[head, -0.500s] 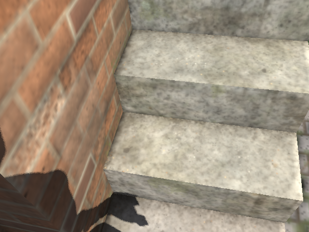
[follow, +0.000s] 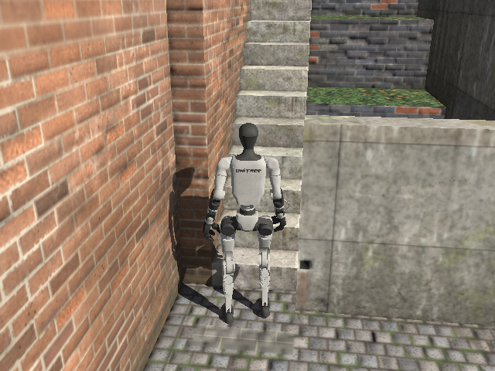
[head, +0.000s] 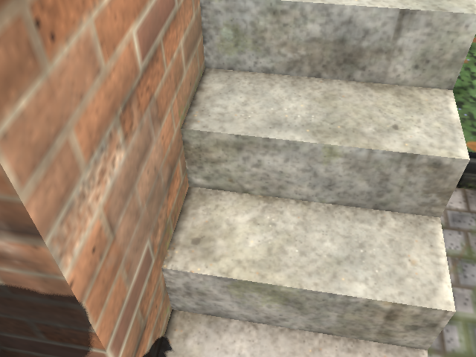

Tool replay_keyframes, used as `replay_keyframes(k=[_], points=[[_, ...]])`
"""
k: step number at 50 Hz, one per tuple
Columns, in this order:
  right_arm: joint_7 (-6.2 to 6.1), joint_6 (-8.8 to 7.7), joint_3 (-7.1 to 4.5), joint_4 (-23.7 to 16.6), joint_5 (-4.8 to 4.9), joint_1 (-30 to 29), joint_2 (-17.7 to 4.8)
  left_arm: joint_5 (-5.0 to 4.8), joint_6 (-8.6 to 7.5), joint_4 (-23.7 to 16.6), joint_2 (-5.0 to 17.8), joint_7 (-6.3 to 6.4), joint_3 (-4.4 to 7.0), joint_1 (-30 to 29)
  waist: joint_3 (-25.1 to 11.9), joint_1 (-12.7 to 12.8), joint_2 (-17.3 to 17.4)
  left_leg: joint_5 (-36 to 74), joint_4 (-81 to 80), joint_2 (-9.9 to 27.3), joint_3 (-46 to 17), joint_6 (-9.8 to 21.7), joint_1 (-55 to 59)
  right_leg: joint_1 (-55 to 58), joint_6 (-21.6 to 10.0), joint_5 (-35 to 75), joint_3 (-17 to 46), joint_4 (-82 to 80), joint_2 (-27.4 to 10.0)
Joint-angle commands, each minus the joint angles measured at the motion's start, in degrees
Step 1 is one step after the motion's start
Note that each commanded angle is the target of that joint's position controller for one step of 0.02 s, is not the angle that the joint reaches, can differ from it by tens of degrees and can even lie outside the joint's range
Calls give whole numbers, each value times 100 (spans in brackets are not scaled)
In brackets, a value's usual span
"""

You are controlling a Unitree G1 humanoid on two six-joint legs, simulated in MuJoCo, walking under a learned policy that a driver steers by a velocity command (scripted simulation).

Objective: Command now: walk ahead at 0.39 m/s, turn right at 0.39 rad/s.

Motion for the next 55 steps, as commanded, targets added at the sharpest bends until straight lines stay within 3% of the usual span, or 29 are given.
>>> replay_keyframes(k=[1,2,4,5,6,7,8,9,10,11,13,16,17,20,23,25,26,27,28,29,30,32,33,36,37,40,53,54,55], points=[[31,-98,-288,-295,-26,26,-898,-87,-182,-855,237,-90,46,-1149,745,-296,671,-456,-1673,1956,-1384,1240,-110,-1226,-209,-571,-85,447,-347],[66,-123,-263,-325,-74,-166,-742,-66,-204,-731,195,-75,46,-888,486,-174,687,310,-1416,1759,-986,1127,84,-935,-245,-401,-196,81,-282],[67,-83,-276,-379,48,-432,-760,12,-230,-304,216,14,114,210,-299,327,624,1545,-72,1104,-139,857,-257,617,-330,381,-623,-367,231],[79,-65,-229,-442,111,-541,-656,73,-229,-141,420,37,209,600,-362,535,163,1709,1099,755,296,693,-590,1004,-378,565,-559,-808,390],[112,-60,-140,-672,131,-828,-465,173,-251,-99,817,57,320,1071,-441,825,-685,893,2782,478,529,415,-1816,1759,-614,560,734,-1599,-328],[197,-43,-4,-1079,202,-753,-124,157,-159,-226,1810,118,523,844,-193,487,-2367,-1047,3972,-451,280,21,-3377,1870,-1313,1150,3455,-2746,-1464],[247,-14,-86,-813,0,-189,-259,42,-156,-351,1726,126,520,552,79,198,-1520,-1163,5353,-212,-607,16,-3639,1501,-1740,324,4016,-2885,-1807],[287,31,-188,-716,-196,-315,-503,-52,-156,-416,1307,90,421,356,281,66,-562,-712,6069,93,-796,31,-3931,1089,-1764,-722,3640,-2781,-1736],[442,-4,-184,-817,-319,-526,-430,-154,-149,-471,1325,9,396,20,397,-121,154,-220,6127,300,-848,-51,-4240,791,-1541,-696,3154,-2634,-1550],[445,-8,-188,-821,-300,-366,-431,-157,-108,-572,1207,57,385,-187,320,-248,562,-85,5939,306,-775,-158,-4133,629,-1350,142,2728,-2584,-1327],[463,56,-171,-758,-237,18,-424,-62,-112,-637,1116,58,330,-416,-55,-457,255,44,5781,246,-594,-276,-3598,472,-1183,2063,1932,-2252,-954],[345,139,-86,-1045,-77,-227,-380,-95,-127,-639,1137,127,320,-277,-285,-347,-114,67,4634,131,-311,-326,-3222,603,-984,4456,1300,-1835,-707],[315,155,-16,-987,-45,46,-163,-82,-80,-687,1163,157,343,-406,-548,-375,-584,22,4664,-2,-166,-249,-2794,539,-987,4670,1082,-1724,-559],[154,122,69,-1111,98,-108,-76,-161,42,-816,962,185,309,-371,-351,-245,-716,454,2996,-95,-183,-21,-2199,361,-753,4900,1220,-1566,-467],[-22,5,-23,-1159,313,435,-230,-162,5,-1151,878,174,343,-671,-704,-373,-964,580,1801,-39,-434,191,-1710,1102,-683,6257,1735,-1405,-695],[-39,-109,16,-1117,374,721,-146,-303,-48,-1237,702,124,324,-702,-803,-439,-534,1312,194,43,-498,168,-1207,1738,-518,6267,1848,-1265,-720],[-42,-191,78,-1043,296,906,64,-378,-45,-1355,554,78,271,-1028,-724,-571,-156,2041,-794,103,-441,123,-639,1654,-312,6167,1624,-937,-492],[-9,-221,3,-1048,125,819,-210,-405,-52,-1477,306,39,239,-951,-758,-281,553,3514,-700,405,-819,64,-62,1267,-29,4623,1349,-383,-1],[5,-195,-5,-1118,86,437,-285,-323,-48,-1463,-18,1,150,-383,-886,210,1740,5271,-456,1062,-1371,221,547,669,207,1885,1044,-249,373],[22,-123,109,-1294,92,-181,35,-200,31,-1283,-67,-9,76,-7,-804,467,2172,4626,-622,1274,-1629,401,236,613,327,176,862,-802,488],[66,-101,195,-1501,121,-574,382,-77,110,-1203,29,-36,55,-299,-453,395,1560,3604,-713,1031,-1370,290,-350,901,343,380,932,-1555,260],[167,-138,-19,-1385,180,-69,-75,71,98,-1340,194,-117,52,-970,-3,-23,220,2017,-547,572,-992,94,-511,771,255,1351,1181,-1976,-25],[177,-163,-69,-1282,208,287,-153,34,71,-1432,148,-150,58,-1173,-179,-194,-120,1680,-552,538,-925,94,-270,714,221,1515,1254,-1939,-76],[197,-214,-113,-1156,238,420,-105,-22,-28,-1422,39,-143,47,-1250,-173,-182,207,1540,-395,629,-1051,55,-49,529,201,1399,1256,-1924,-91],[103,-207,-191,-1184,229,286,-279,15,-91,-1343,-75,-46,41,-1099,-248,-87,-244,1631,-323,668,-1075,161,-65,624,196,1382,1168,-1824,-84],[48,-162,-201,-1195,247,195,-100,-35,-160,-1307,-213,-4,34,-1175,-245,-135,4,1940,-184,674,-1010,206,26,467,195,1485,1216,-1767,-147],[24,-28,-309,-1065,241,116,46,-82,-160,-1010,-345,-10,133,-902,-313,-182,131,2550,-18,703,-1009,263,372,246,198,1271,1162,-1802,-196],[161,-144,-364,-1050,51,-104,-557,-423,0,-859,80,-56,214,-1137,-498,-326,338,2459,-219,655,-1172,151,745,323,227,1065,1644,-1860,-321],[237,-199,-389,-990,61,-150,-534,-401,58,-902,125,-52,226,-1155,-411,-288,271,2447,-276,671,-1212,128,688,346,227,996,1603,-1880,-338]])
